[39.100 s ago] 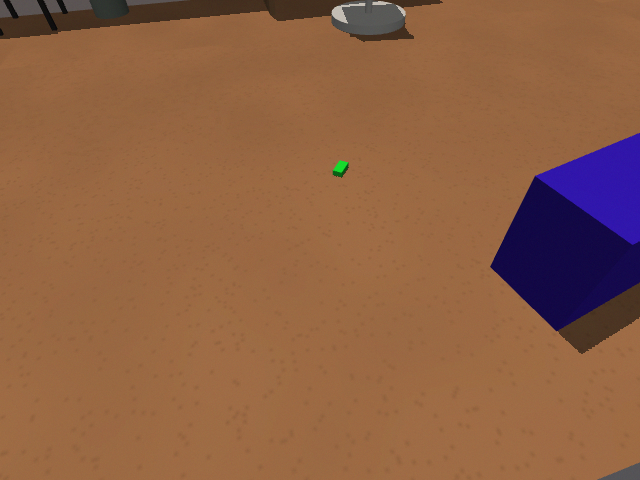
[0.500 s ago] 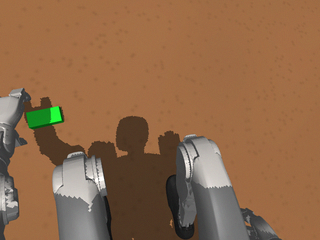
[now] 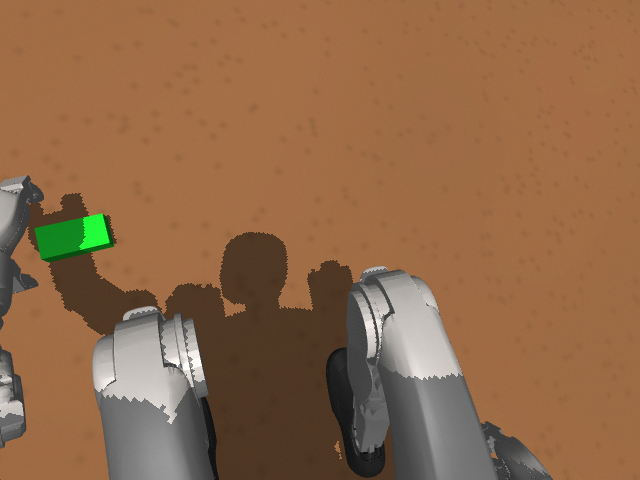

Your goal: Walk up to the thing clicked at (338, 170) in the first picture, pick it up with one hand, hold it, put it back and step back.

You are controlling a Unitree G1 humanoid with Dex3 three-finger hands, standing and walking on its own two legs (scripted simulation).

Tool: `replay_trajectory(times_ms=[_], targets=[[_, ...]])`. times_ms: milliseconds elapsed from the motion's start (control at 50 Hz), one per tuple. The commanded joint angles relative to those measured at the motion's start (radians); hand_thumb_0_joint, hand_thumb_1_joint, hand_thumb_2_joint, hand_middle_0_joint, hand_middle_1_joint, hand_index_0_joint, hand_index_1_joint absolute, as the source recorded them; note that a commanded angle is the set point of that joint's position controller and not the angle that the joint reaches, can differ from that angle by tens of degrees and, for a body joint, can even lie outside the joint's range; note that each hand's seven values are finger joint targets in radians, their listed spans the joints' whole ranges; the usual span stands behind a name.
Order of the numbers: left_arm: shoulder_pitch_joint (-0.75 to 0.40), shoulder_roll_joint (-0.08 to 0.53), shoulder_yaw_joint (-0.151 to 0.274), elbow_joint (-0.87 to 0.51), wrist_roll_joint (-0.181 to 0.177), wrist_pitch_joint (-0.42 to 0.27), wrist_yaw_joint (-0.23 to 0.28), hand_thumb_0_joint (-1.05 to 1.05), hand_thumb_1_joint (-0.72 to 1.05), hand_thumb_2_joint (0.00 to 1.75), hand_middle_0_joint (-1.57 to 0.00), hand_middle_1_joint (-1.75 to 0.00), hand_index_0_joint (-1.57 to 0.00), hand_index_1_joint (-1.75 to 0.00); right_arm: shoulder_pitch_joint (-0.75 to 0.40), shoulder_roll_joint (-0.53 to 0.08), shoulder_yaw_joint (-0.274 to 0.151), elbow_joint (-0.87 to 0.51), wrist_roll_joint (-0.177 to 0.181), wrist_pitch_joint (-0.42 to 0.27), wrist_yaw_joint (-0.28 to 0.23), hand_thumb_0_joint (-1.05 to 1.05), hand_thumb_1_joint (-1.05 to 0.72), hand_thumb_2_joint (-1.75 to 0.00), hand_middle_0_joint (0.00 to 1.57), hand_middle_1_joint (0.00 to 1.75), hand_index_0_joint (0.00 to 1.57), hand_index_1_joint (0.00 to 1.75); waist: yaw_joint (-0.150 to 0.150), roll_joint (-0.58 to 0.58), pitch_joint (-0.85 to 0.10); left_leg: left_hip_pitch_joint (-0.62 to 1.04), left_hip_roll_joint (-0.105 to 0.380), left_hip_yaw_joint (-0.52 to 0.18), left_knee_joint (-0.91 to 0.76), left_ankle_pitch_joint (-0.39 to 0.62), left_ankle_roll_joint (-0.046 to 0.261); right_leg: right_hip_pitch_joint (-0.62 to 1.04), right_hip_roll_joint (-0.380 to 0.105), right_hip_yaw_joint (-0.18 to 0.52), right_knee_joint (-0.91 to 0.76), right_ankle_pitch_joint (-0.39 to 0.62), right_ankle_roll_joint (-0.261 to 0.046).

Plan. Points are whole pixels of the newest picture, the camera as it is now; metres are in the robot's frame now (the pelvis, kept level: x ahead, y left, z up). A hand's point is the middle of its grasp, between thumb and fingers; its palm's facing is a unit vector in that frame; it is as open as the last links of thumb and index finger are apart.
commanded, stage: rise first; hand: left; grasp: from above
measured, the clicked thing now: (75, 237) +0.45 +0.31 -0.30
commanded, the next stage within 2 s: approach in 0.94 s
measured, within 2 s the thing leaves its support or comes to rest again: neither
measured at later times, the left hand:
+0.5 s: hand (11, 253) +0.40 +0.33 -0.17, palm faces -0.45 -0.13 -0.89, open 11.3 cm
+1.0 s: hand (11, 251) +0.41 +0.34 -0.18, palm faces -0.44 -0.12 -0.89, open 10.8 cm
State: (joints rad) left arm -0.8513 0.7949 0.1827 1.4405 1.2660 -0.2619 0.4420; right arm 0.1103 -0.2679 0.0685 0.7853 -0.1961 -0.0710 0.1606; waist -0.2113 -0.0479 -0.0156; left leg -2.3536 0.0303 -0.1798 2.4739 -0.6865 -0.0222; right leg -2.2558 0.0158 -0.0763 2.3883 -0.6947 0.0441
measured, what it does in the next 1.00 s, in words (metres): stands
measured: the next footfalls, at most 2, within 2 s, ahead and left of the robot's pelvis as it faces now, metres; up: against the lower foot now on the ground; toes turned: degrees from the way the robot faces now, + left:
none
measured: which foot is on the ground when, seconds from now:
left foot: down 0.00-1.00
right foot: down 0.00-1.00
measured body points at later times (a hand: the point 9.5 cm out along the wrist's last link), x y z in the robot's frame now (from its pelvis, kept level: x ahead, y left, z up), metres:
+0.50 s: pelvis +0.00 +0.00 +0.00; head +0.23 +0.08 +0.38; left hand +0.42 +0.34 -0.12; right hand +0.08 -0.27 -0.10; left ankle +0.07 +0.13 -0.28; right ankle +0.10 -0.13 -0.28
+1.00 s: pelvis +0.00 +0.00 +0.00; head +0.23 +0.09 +0.38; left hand +0.43 +0.34 -0.13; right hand +0.07 -0.27 -0.10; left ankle +0.07 +0.13 -0.28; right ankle +0.10 -0.13 -0.28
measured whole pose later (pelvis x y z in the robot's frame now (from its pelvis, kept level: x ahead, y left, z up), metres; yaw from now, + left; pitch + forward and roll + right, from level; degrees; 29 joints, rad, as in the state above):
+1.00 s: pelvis +0.00 +0.00 +0.00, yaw +0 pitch +32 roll -9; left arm -0.86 0.78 0.16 1.46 1.27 -0.26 0.45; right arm 0.11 -0.27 0.07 0.79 -0.20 -0.08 0.17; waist -0.21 -0.04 -0.03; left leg -2.35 0.02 -0.18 2.46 -0.68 -0.02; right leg -2.25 0.01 -0.07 2.38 -0.69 0.04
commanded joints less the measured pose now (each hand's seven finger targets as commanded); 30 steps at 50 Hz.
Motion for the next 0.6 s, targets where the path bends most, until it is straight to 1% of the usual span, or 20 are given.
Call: replay_trajectory(times_ms=[0, 40, 60, 80, 100, 120, 140, 180, 220, 240, 280, 300, 340, 380, 420, 480, 500, 520, 560, 580], targets=[[-0.248, 0.266, 0.017, -0.142, -0.014, -0.003, 0.033, 0.00, -0.16, 0.69, -0.45, -0.63, -0.44, -0.65, 0.175, -0.260, -0.084, -0.020, 0.008, 0.000, -0.017, 0.00, -0.90, -0.90, 0.20, 0.30, 0.20, 0.30, 0.019, 0.330, -0.661, 0.515, -0.019, 0.130, -0.263, 0.147, 0.044, 0.287, 0.032, -0.094, -0.248, 0.195, -0.075], [-0.254, 0.260, 0.015, -0.164, -0.025, -0.002, 0.032, 0.00, -0.15, 0.68, -0.45, -0.64, -0.44, -0.65, 0.177, -0.260, -0.087, -0.023, 0.016, 0.001, -0.018, 0.00, -0.90, -0.90, 0.20, 0.30, 0.20, 0.30, 0.023, 0.336, -0.658, 0.526, -0.019, 0.128, -0.274, 0.149, 0.042, 0.279, 0.029, -0.095, -0.244, 0.195, -0.077], [-0.236, 0.251, 0.006, -0.148, -0.018, 0.000, 0.028, 0.00, -0.16, 0.69, -0.45, -0.64, -0.44, -0.65, 0.176, -0.259, -0.087, -0.019, 0.016, 0.002, -0.016, 0.00, -0.90, -0.90, 0.20, 0.30, 0.20, 0.30, 0.025, 0.341, -0.666, 0.544, -0.019, 0.125, -0.275, 0.160, 0.039, 0.277, 0.030, -0.097, -0.241, 0.203, -0.078], [-0.247, 0.254, 0.006, -0.138, -0.018, 0.001, 0.025, 0.00, -0.15, 0.68, -0.46, -0.63, -0.44, -0.64, 0.182, -0.263, -0.088, -0.019, 0.018, 0.000, -0.016, 0.00, -0.90, -0.90, 0.20, 0.30, 0.20, 0.30, 0.011, 0.330, -0.650, 0.535, -0.018, 0.124, -0.270, 0.164, 0.041, 0.273, 0.028, -0.099, -0.237, 0.209, -0.076], [-0.260, 0.239, -0.004, -0.146, -0.020, 0.000, 0.025, 0.00, -0.15, 0.68, -0.45, -0.63, -0.44, -0.65, 0.181, -0.262, -0.088, -0.019, 0.019, 0.000, -0.016, 0.00, -0.90, -0.90, 0.20, 0.30, 0.20, 0.30, 0.011, 0.324, -0.652, 0.541, -0.018, 0.123, -0.271, 0.168, 0.041, 0.271, 0.028, -0.097, -0.240, 0.214, -0.076], [-0.264, 0.242, 0.003, -0.148, -0.017, -0.001, 0.025, 0.00, -0.15, 0.68, -0.46, -0.63, -0.44, -0.64, 0.185, -0.263, -0.088, -0.018, 0.018, 0.002, -0.017, 0.00, -0.90, -0.90, 0.20, 0.30, 0.20, 0.30, 0.007, 0.322, -0.659, 0.543, -0.018, 0.123, -0.266, 0.181, 0.041, 0.283, 0.028, -0.098, -0.242, 0.227, -0.073], [-0.269, 0.248, 0.001, -0.166, -0.022, -0.004, 0.026, 0.00, -0.14, 0.67, -0.47, -0.62, -0.46, -0.63, 0.181, -0.259, -0.089, -0.019, 0.022, 0.002, -0.017, 0.00, -0.90, -0.90, 0.20, 0.30, 0.20, 0.30, 0.018, 0.335, -0.680, 0.551, -0.019, 0.126, -0.267, 0.185, 0.040, 0.290, 0.029, -0.093, -0.246, 0.230, -0.075], [-0.249, 0.229, -0.012, -0.117, -0.014, -0.001, 0.023, 0.00, -0.13, 0.67, -0.47, -0.62, -0.46, -0.63, 0.183, -0.258, -0.085, -0.015, 0.021, 0.001, -0.015, 0.00, -0.90, -0.90, 0.20, 0.30, 0.20, 0.30, 0.010, 0.326, -0.647, 0.541, -0.020, 0.125, -0.271, 0.184, 0.040, 0.278, 0.027, -0.098, -0.239, 0.227, -0.076], [-0.258, 0.236, -0.011, -0.093, -0.016, -0.004, 0.024, 0.00, -0.13, 0.67, -0.48, -0.61, -0.47, -0.63, 0.181, -0.257, -0.080, -0.017, 0.019, 0.001, -0.015, 0.00, -0.90, -0.90, 0.20, 0.30, 0.20, 0.30, 0.005, 0.300, -0.625, 0.506, -0.020, 0.124, -0.267, 0.167, 0.044, 0.283, 0.031, -0.096, -0.251, 0.216, -0.075], [-0.263, 0.242, 0.005, -0.108, -0.019, -0.008, 0.026, 0.00, -0.13, 0.66, -0.49, -0.60, -0.47, -0.62, 0.185, -0.261, -0.081, -0.018, 0.018, 0.001, -0.015, 0.00, -0.90, -0.90, 0.20, 0.30, 0.20, 0.30, 0.007, 0.291, -0.634, 0.514, -0.022, 0.127, -0.266, 0.172, 0.044, 0.296, 0.027, -0.096, -0.251, 0.217, -0.072], [-0.249, 0.241, -0.001, -0.086, -0.012, -0.009, 0.026, 0.00, -0.11, 0.66, -0.49, -0.59, -0.48, -0.61, 0.177, -0.261, -0.080, -0.019, 0.016, -0.002, -0.014, 0.00, -0.90, -0.90, 0.20, 0.30, 0.20, 0.30, 0.010, 0.309, -0.635, 0.530, -0.021, 0.126, -0.271, 0.166, 0.042, 0.282, 0.028, -0.098, -0.245, 0.208, -0.074], [-0.266, 0.260, 0.007, -0.127, -0.011, -0.015, 0.029, 0.00, -0.12, 0.66, -0.50, -0.60, -0.48, -0.61, 0.172, -0.260, -0.079, -0.021, 0.013, -0.001, -0.015, 0.00, -0.90, -0.90, 0.20, 0.30, 0.20, 0.30, 0.021, 0.327, -0.657, 0.532, -0.021, 0.131, -0.270, 0.172, 0.042, 0.301, 0.030, -0.094, -0.252, 0.216, -0.073], [-0.262, 0.262, 0.019, -0.131, -0.010, -0.014, 0.033, 0.00, -0.11, 0.65, -0.52, -0.57, -0.49, -0.59, 0.180, -0.260, -0.080, -0.019, 0.014, -0.001, -0.013, 0.00, -0.90, -0.90, 0.20, 0.30, 0.20, 0.30, 0.019, 0.317, -0.675, 0.536, -0.022, 0.133, -0.262, 0.189, 0.043, 0.319, 0.027, -0.091, -0.246, 0.233, -0.070], [-0.266, 0.263, 0.012, -0.113, -0.008, -0.011, 0.036, 0.00, -0.09, 0.64, -0.52, -0.58, -0.50, -0.59, 0.173, -0.259, -0.075, -0.021, 0.008, -0.002, -0.013, 0.00, -0.90, -0.90, 0.20, 0.30, 0.20, 0.30, 0.007, 0.300, -0.657, 0.511, -0.021, 0.136, -0.251, 0.178, 0.047, 0.319, 0.030, -0.085, -0.256, 0.231, -0.068], [-0.271, 0.272, 0.021, -0.106, -0.011, -0.016, 0.041, 0.00, -0.08, 0.63, -0.52, -0.57, -0.51, -0.59, 0.169, -0.263, -0.076, -0.021, 0.010, -0.001, -0.015, 0.00, -0.90, -0.90, 0.20, 0.30, 0.20, 0.30, 0.012, 0.300, -0.650, 0.501, -0.022, 0.135, -0.256, 0.155, 0.047, 0.309, 0.028, -0.087, -0.259, 0.205, -0.070], [-0.271, 0.248, 0.001, -0.097, -0.003, -0.013, 0.039, 0.00, -0.08, 0.62, -0.52, -0.57, -0.51, -0.58, 0.168, -0.259, -0.078, -0.015, 0.004, -0.004, -0.015, 0.00, -0.90, -0.90, 0.20, 0.30, 0.20, 0.30, 0.002, 0.298, -0.641, 0.505, -0.023, 0.132, -0.261, 0.130, 0.045, 0.293, 0.032, -0.088, -0.259, 0.178, -0.074], [-0.296, 0.273, 0.011, -0.148, -0.009, -0.017, 0.042, 0.00, -0.07, 0.61, -0.52, -0.59, -0.51, -0.59, 0.165, -0.261, -0.081, -0.018, 0.010, -0.003, -0.017, 0.00, -0.90, -0.90, 0.20, 0.30, 0.20, 0.30, 0.022, 0.322, -0.676, 0.518, -0.023, 0.132, -0.269, 0.127, 0.043, 0.299, 0.032, -0.085, -0.264, 0.169, -0.076], [-0.283, 0.280, 0.023, -0.133, -0.009, -0.016, 0.048, 0.00, -0.08, 0.62, -0.52, -0.57, -0.51, -0.59, 0.165, -0.264, -0.078, -0.017, 0.004, -0.004, -0.018, 0.00, -0.90, -0.90, 0.20, 0.30, 0.20, 0.30, 0.014, 0.331, -0.671, 0.510, -0.024, 0.134, -0.263, 0.129, 0.044, 0.299, 0.028, -0.089, -0.255, 0.172, -0.074], [-0.267, 0.232, -0.016, -0.098, -0.005, -0.011, 0.046, 0.00, -0.08, 0.62, -0.53, -0.57, -0.51, -0.58, 0.157, -0.256, -0.079, -0.012, 0.008, -0.007, -0.018, 0.00, -0.90, -0.90, 0.20, 0.30, 0.20, 0.30, 0.012, 0.309, -0.642, 0.507, -0.023, 0.132, -0.267, 0.119, 0.042, 0.273, 0.032, -0.090, -0.256, 0.165, -0.077], [-0.284, 0.232, -0.017, -0.095, -0.005, -0.009, 0.045, 0.00, -0.07, 0.61, -0.53, -0.56, -0.52, -0.57, 0.157, -0.258, -0.078, -0.012, 0.008, -0.006, -0.019, 0.00, -0.90, -0.90, 0.20, 0.30, 0.20, 0.30, 0.001, 0.300, -0.643, 0.507, -0.023, 0.130, -0.261, 0.121, 0.044, 0.268, 0.033, -0.090, -0.259, 0.169, -0.076]])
